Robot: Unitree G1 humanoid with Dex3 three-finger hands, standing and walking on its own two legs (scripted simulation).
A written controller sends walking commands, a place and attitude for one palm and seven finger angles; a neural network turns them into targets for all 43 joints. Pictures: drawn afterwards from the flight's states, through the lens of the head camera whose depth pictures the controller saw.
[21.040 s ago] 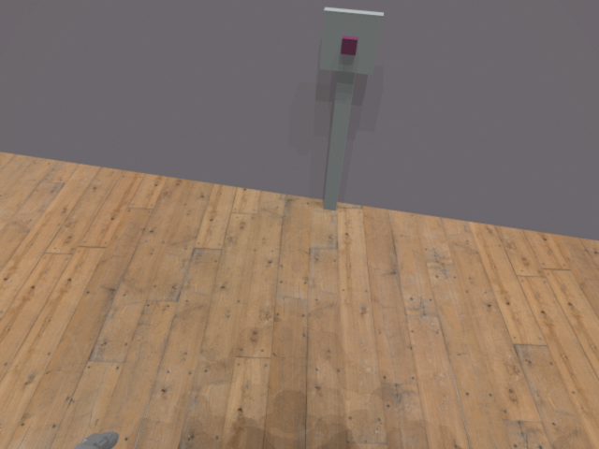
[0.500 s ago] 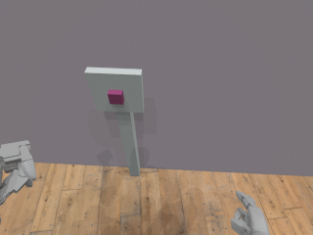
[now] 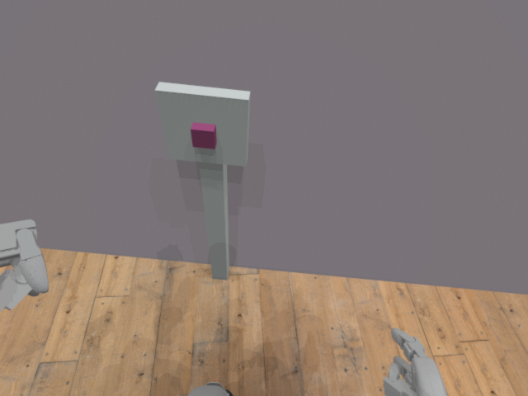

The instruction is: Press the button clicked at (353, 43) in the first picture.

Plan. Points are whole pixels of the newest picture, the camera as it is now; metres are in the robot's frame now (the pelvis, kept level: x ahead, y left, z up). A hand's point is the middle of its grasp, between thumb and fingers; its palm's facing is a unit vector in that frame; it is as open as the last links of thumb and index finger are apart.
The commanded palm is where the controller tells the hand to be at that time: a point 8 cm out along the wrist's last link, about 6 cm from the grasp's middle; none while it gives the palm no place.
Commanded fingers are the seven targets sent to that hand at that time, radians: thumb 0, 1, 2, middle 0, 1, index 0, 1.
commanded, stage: step back with the hand held close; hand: left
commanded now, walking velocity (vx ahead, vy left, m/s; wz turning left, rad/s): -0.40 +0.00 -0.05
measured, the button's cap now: (204, 134) +0.60 +0.15 +0.03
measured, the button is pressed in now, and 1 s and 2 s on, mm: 0 0 0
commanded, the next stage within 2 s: stop stepping back and stand still in 0.46 s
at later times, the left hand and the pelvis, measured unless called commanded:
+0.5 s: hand out of the picture +0.12 +0.24 +0.19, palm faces +0.30 -0.87 -0.39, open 3.1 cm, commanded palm +0.06 +0.29 +0.19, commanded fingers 0.00 0.90 0.90 -1.30 -1.50 -1.30 -1.50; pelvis -0.08 +0.02 +0.02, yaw -4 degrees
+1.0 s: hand out of the picture +0.02 +0.27 +0.18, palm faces +0.32 -0.87 -0.39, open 3.1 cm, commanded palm -0.02 +0.31 +0.19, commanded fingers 0.00 0.90 0.90 -1.30 -1.50 -1.30 -1.50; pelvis -0.17 +0.04 +0.00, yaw -6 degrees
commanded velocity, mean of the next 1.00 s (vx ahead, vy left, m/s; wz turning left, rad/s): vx -0.12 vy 0.00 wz -0.01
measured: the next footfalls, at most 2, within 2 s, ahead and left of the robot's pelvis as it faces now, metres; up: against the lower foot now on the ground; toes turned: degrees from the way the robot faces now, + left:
right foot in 0.54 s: -0.17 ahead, -0.13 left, +0.00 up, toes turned -6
left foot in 0.66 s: +0.04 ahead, +0.08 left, +0.00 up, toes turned -6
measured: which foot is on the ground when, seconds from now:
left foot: down 0.00-0.58, up 0.60-0.64, down 0.66-0.84, up 0.86-0.98, down 1.00-1.00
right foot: down 0.00-0.24, up 0.26-0.52, down 0.54-1.00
